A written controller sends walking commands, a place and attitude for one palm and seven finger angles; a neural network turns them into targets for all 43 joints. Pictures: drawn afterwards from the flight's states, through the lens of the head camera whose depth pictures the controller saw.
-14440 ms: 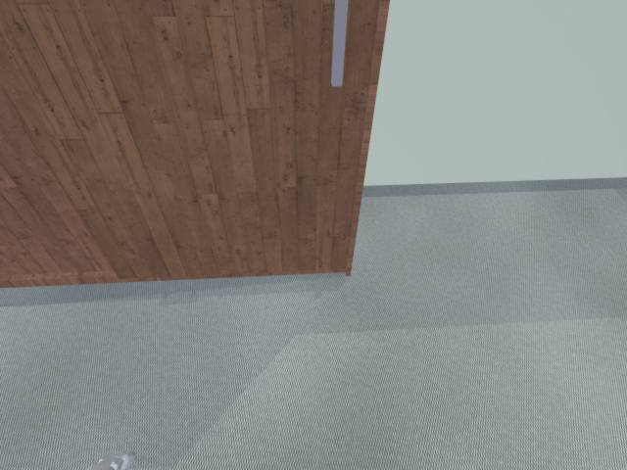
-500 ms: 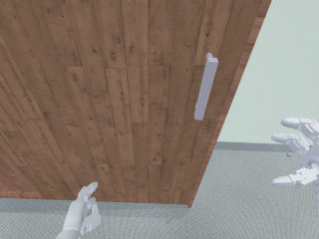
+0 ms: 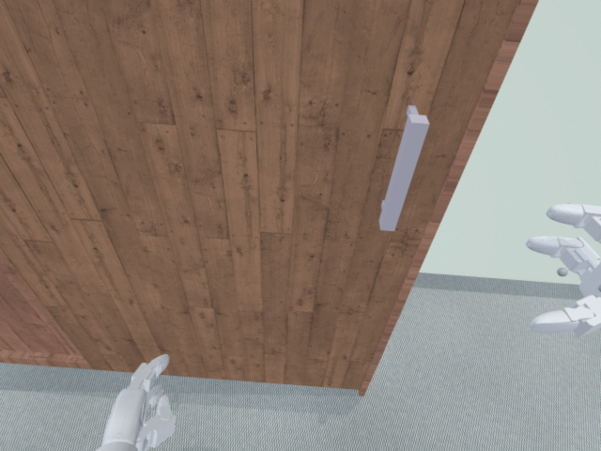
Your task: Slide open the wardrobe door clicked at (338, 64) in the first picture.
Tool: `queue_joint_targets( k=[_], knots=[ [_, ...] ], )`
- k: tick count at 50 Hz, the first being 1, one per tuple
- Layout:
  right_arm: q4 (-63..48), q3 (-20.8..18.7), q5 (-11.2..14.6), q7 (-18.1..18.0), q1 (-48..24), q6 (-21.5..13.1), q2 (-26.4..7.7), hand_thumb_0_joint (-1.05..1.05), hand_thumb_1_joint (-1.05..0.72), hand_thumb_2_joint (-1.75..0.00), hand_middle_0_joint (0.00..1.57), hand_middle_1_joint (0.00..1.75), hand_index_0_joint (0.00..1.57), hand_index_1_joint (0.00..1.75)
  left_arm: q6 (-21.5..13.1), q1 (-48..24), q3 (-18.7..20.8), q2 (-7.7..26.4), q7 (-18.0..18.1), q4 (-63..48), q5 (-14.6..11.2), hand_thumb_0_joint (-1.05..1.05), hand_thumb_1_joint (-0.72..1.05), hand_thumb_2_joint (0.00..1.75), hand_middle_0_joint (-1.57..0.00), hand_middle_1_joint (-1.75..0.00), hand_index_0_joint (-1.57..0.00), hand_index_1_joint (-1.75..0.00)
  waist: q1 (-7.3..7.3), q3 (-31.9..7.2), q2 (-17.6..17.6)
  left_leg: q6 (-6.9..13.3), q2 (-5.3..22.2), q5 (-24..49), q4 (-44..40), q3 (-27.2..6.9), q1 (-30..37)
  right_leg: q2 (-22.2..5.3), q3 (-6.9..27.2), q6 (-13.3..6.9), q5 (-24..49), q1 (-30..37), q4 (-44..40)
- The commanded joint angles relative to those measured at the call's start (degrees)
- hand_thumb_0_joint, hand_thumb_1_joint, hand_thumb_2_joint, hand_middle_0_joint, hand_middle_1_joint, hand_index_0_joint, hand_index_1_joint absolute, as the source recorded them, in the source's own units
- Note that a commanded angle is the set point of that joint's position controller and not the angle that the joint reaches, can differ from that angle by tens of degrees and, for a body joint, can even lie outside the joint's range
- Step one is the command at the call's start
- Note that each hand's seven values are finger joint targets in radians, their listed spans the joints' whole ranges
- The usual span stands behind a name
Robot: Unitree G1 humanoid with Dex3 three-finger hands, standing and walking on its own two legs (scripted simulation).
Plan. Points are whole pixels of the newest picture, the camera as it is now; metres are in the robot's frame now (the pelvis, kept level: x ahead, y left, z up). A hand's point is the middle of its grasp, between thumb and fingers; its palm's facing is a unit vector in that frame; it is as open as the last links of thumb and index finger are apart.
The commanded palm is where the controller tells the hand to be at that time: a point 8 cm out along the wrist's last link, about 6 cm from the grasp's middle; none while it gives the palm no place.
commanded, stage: raise the hand with hooked fingers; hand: right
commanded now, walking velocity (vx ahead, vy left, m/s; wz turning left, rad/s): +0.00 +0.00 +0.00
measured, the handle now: (398, 171) +0.48 -0.14 +0.16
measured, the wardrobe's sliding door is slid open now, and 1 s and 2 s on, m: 0.00 0.00 0.00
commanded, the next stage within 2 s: move the hooked fingers beside the handle in 0.18 s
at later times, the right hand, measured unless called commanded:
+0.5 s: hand (548, 260) +0.29 -0.27 +0.18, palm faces +0.13 +0.99 -0.06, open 14.0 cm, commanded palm +0.26 -0.31 +0.18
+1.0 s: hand (498, 229) +0.35 -0.24 +0.17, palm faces +0.09 +1.00 -0.03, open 14.0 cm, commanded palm +0.32 -0.28 +0.18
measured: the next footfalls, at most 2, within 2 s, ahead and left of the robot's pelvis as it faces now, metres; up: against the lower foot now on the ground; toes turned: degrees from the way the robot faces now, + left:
none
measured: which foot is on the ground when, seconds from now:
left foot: down 0.00-1.00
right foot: down 0.00-1.00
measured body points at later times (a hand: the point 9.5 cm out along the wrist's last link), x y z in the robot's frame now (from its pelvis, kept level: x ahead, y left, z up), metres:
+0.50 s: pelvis +0.00 +0.01 +0.00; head -0.02 +0.02 +0.45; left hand +0.20 +0.23 -0.07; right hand +0.28 -0.32 +0.18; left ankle -0.01 +0.10 -0.74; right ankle +0.04 -0.11 -0.74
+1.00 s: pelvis +0.01 +0.01 +0.00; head +0.00 +0.02 +0.45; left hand +0.18 +0.24 -0.08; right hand +0.34 -0.29 +0.17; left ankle -0.01 +0.10 -0.74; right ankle +0.04 -0.11 -0.74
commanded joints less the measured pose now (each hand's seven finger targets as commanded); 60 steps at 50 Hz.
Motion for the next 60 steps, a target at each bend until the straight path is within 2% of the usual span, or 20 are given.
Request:
queue_joint_targets(
  k=[1, 4, 6, 13, 16, 22, 25, 30, 32, 33, 36, 37, 38, 42, 44, 47, 50, 53, 57, 60],
  knots=[
    [-11.66, -5.72, 0.97, -0.69, -18.52, -4.24, -16.62, 0.0, 0.5, -0.3, 0.3, 1.2, 0.3, 1.2, -3.88, -8.74, 2.21, 6.12, 0.87, -9.56, 0.01, 0.0, 0.9, 0.9, -0.2, -0.3, -0.2, -0.3, -0.22, -7.59, -4.53, -0.18, 0.31, 8.49, -5.7, -1.77, -5.16, 0.63, 3.21, -1.12, 5.55, 8.3, -4.4],
    [-11.18, -4.85, 0.68, -0.28, -18.77, -3.26, -16.37, 0.0, 0.5, -0.3, 0.3, 1.2, 0.3, 1.2, -3.81, -8.48, 2.37, 6.39, 0.93, -9.57, -0.02, 0.0, 0.9, 0.9, -0.2, -0.3, -0.2, -0.3, -0.07, -7.86, -2.24, -0.33, 0.32, 9.08, -5.76, -1.65, -4.88, 0.6, 3.4, -1.25, 5.79, 8.45, -4.43],
    [-11.03, -3.9, 0.48, 0.13, -19.03, -2.69, -15.86, 0.0, 0.5, -0.3, 0.3, 1.2, 0.3, 1.2, -3.68, -8.63, 2.17, 6.26, 1.0, -9.84, -0.21, 0.0, 0.9, 0.9, -0.2, -0.3, -0.2, -0.3, 0.01, -7.7, -3.61, -0.24, 0.14, 8.15, -5.74, -1.35, -5.36, 0.73, 3.6, -1.15, 5.19, 8.57, -4.72],
    [-11.08, -6.26, 1.63, 0.64, -16.93, -3.41, -17.3, 0.0, 0.5, -0.3, 0.3, 1.2, 0.3, 1.2, -3.44, -8.61, 2.24, 6.12, 0.59, -9.76, 0.1, 0.0, 0.9, 0.9, -0.2, -0.3, -0.2, -0.3, -0.67, -9.51, -1.31, -0.4, 0.14, 11.98, -5.52, -1.68, -3.99, 0.74, 3.13, -1.26, 7.92, 9.11, -3.68],
    [-9.06, -2.32, 1.11, 0.47, -21.89, -3.05, -14.05, 0.0, 0.5, -0.3, 0.3, 1.2, 0.3, 1.2, -3.33, -8.73, 2.14, 6.01, 0.87, -9.29, -0.29, 0.0, 0.9, 0.9, -0.2, -0.3, -0.2, -0.3, 0.88, -7.12, -1.45, -0.6, 0.08, 8.72, -5.8, -1.37, -6.75, 0.83, 3.47, -1.26, 5.01, 8.58, -4.13],
    [-8.38, -2.11, -0.04, -0.54, -24.97, -3.67, -15.21, 0.0, 0.5, -0.3, 0.3, 1.2, 0.3, 1.2, -3.13, -8.73, 2.19, 5.96, 1.24, -9.35, -0.18, 0.0, 0.9, 0.9, -0.2, -0.3, -0.2, -0.3, 0.6, -9.8, -2.39, -0.43, 0.51, 8.77, -5.63, -2.03, -5.73, 1.0, 3.43, -1.43, 5.25, 9.48, -3.76],
    [-7.18, -1.17, -0.34, -1.15, -27.75, -4.24, -14.92, 0.0, 0.5, -0.3, 0.3, 1.2, 0.3, 1.2, -2.81, -8.69, 2.12, 5.97, 1.3, -8.82, -0.23, 0.0, 0.9, 0.9, -0.2, -0.3, -0.2, -0.3, 1.15, -8.8, -1.72, -0.45, 0.49, 8.54, -5.91, -2.03, -5.96, 0.84, 3.37, -1.42, 4.87, 8.98, -3.89],
    [-2.7, -1.94, -1.02, -2.23, -28.7, -3.74, -15.82, 0.0, 0.5, -0.3, 0.3, 1.2, 0.3, 1.2, -2.29, -8.09, 2.29, 6.29, 1.19, -8.76, -0.15, 0.0, 0.9, 0.9, -0.2, -0.3, -0.2, -0.3, 0.63, -9.48, -0.32, -0.46, 0.7, 8.85, -5.51, -2.13, -5.13, 0.8, 3.26, -1.43, 5.08, 7.8, -3.98],
    [-3.73, -1.83, -1.28, -2.5, -28.35, -3.81, -15.49, 0.0, 0.5, -0.3, 0.3, 1.2, 0.3, 1.2, -2.2, -8.24, 2.28, 6.03, 0.94, -9.42, -0.13, 0.0, 0.9, 0.9, -0.2, -0.3, -0.2, -0.3, 0.15, -11.49, -2.9, -0.23, 0.81, 10.95, -4.91, -2.19, -4.24, 0.97, 3.04, -1.38, 6.84, 8.75, -3.73],
    [-3.75, -2.41, -1.3, -2.61, -27.96, -3.98, -16.37, 0.0, 0.5, -0.3, 0.3, 1.2, 0.3, 1.2, -2.01, -7.97, 2.39, 6.26, 0.71, -9.35, -0.04, 0.0, 0.9, 0.9, -0.2, -0.3, -0.2, -0.3, 0.04, -11.6, -0.76, -0.28, 0.73, 12.1, -4.86, -2.07, -3.52, 0.7, 2.91, -1.43, 7.88, 8.43, -3.5],
    [-1.36, -1.83, -1.26, -2.67, -29.05, -3.86, -15.47, 0.0, 0.5, -0.3, 0.3, 1.2, 0.3, 1.2, -1.5, -7.61, 2.45, 6.3, 0.69, -9.16, -0.23, 0.0, 0.9, 0.9, -0.2, -0.3, -0.2, -0.3, 0.63, -10.24, -0.27, -0.48, 0.65, 11.73, -4.8, -2.11, -4.67, 0.76, 2.66, -1.48, 7.02, 7.57, -3.61],
    [-2.4, -0.26, -1.46, -2.64, -30.64, -4.06, -14.13, 0.0, 0.5, -0.3, 0.3, 1.2, 0.3, 1.2, -1.53, -7.81, 2.45, 6.26, 0.73, -9.46, -0.29, 0.0, 0.9, 0.9, -0.2, -0.3, -0.2, -0.3, 0.89, -10.53, -2.51, -0.4, 0.69, 11.46, -4.74, -2.21, -5.26, 0.86, 2.45, -1.48, 6.91, 8.23, -3.43],
    [-2.74, -0.14, -1.63, -2.89, -31.04, -4.27, -14.38, 0.0, 0.5, -0.3, 0.3, 1.2, 0.3, 1.2, -1.5, -7.53, 2.56, 6.31, 0.59, -9.37, -0.23, 0.0, 0.9, 0.9, -0.2, -0.3, -0.2, -0.3, 0.93, -10.88, -0.88, -0.35, 0.56, 12.0, -4.7, -2.16, -5.02, 0.61, 2.64, -1.56, 7.51, 8.48, -3.24],
    [-4.36, 1.75, -1.86, -3.88, -32.04, -4.67, -11.82, 0.0, 0.5, -0.3, 0.3, 1.2, 0.3, 1.2, -1.39, -7.09, 2.76, 6.12, 0.67, -9.65, -0.12, 0.0, 0.9, 0.9, -0.2, -0.3, -0.2, -0.3, 1.18, -12.83, -2.16, -0.24, 0.41, 12.94, -4.24, -1.9, -5.18, 0.72, 2.79, -1.57, 8.62, 10.22, -3.29],
    [-3.65, 0.5, -1.73, -4.48, -30.38, -4.6, -12.62, 0.0, 0.5, -0.3, 0.3, 1.2, 0.3, 1.2, -1.06, -6.71, 2.9, 6.37, 0.5, -9.32, 0.0, 0.0, 0.9, 0.9, -0.2, -0.3, -0.2, -0.3, 0.73, -13.12, 0.91, -0.38, 0.43, 14.58, -4.04, -1.92, -4.11, 0.62, 2.65, -1.69, 9.66, 9.32, -3.2],
    [-3.11, 0.72, -2.23, -5.34, -31.39, -4.09, -12.44, 0.0, 0.5, -0.3, 0.3, 1.2, 0.3, 1.2, -0.42, -6.78, 2.83, 6.23, 0.44, -9.02, -0.11, 0.0, 0.9, 0.9, -0.2, -0.3, -0.2, -0.3, 0.92, -12.02, -1.45, -0.24, 0.45, 14.12, -4.0, -1.83, -4.72, 0.64, 2.48, -1.42, 9.48, 9.13, -3.43],
    [-2.26, -0.77, -2.46, -6.15, -30.85, -3.55, -13.79, 0.0, 0.5, -0.3, 0.3, 1.2, 0.3, 1.2, 0.3, -6.63, 2.99, 6.28, 0.36, -9.1, -0.03, 0.0, 0.9, 0.9, -0.2, -0.3, -0.2, -0.3, 0.64, -12.76, 0.58, -0.5, 0.54, 15.72, -4.03, -2.29, -3.65, 0.73, 2.01, -1.62, 10.28, 8.54, -3.15],
    [-1.72, 1.21, -2.58, -6.22, -32.51, -3.82, -12.19, 0.0, 0.5, -0.3, 0.3, 1.2, 0.3, 1.2, 0.7, -6.37, 3.02, 6.25, 0.29, -9.0, -0.08, 0.0, 0.9, 0.9, -0.2, -0.3, -0.2, -0.3, 1.16, -12.08, 1.62, -0.53, 0.4, 16.1, -4.08, -2.26, -4.33, 0.47, 1.95, -1.77, 10.62, 8.65, -2.83],
    [-1.73, 3.05, -3.04, -6.13, -36.26, -4.56, -10.97, 0.0, 0.5, -0.3, 0.3, 1.2, 0.3, 1.2, 1.2, -6.22, 2.94, 6.07, 0.43, -8.95, -0.19, 0.0, 0.9, 0.9, -0.2, -0.3, -0.2, -0.3, 2.03, -12.88, -2.27, -0.21, 0.39, 15.43, -3.97, -2.32, -4.92, 0.68, 2.05, -1.62, 10.39, 9.93, -2.9],
    [-1.04, 2.57, -2.78, -6.36, -34.65, -4.74, -10.86, 0.0, 0.5, -0.3, 0.3, 1.2, 0.3, 1.2, 1.46, -5.99, 3.06, 6.08, 0.29, -8.93, -0.09, 0.0, 0.9, 0.9, -0.2, -0.3, -0.2, -0.3, 1.56, -13.79, -0.23, -0.29, 0.36, 17.23, -3.68, -2.22, -3.94, 0.6, 2.02, -1.68, 11.5, 9.7, -2.68]
  ],
)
